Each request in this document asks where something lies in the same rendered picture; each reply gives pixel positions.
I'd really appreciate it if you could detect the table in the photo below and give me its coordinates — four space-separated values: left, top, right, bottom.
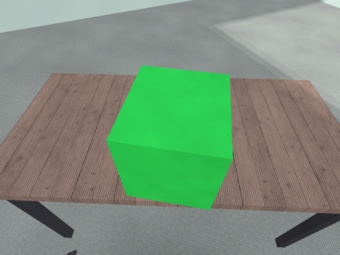
0 73 340 248

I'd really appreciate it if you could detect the carton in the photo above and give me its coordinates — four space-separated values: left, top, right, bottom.
106 65 233 210

